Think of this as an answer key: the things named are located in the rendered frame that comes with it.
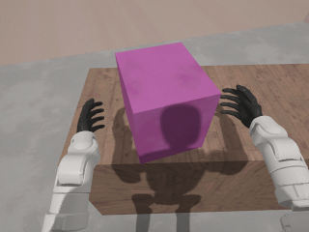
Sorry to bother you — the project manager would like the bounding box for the robot right hand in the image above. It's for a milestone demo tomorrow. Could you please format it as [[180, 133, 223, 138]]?
[[220, 84, 263, 129]]

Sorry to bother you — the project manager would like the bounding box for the robot left hand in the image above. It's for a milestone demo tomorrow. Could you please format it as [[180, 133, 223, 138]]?
[[76, 98, 105, 133]]

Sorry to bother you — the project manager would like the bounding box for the robot right upper arm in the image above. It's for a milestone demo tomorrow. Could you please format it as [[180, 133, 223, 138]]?
[[280, 212, 309, 232]]

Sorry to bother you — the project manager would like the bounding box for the left robot forearm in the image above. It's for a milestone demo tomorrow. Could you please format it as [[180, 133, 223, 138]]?
[[42, 130, 100, 232]]

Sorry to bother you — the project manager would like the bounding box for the right robot forearm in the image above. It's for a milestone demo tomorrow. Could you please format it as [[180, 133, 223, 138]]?
[[248, 115, 309, 212]]

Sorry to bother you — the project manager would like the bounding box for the pedestal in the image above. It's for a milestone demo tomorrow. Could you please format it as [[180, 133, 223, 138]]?
[[57, 63, 309, 216]]

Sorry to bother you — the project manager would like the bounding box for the carton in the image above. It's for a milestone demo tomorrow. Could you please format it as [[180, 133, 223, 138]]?
[[115, 42, 222, 164]]

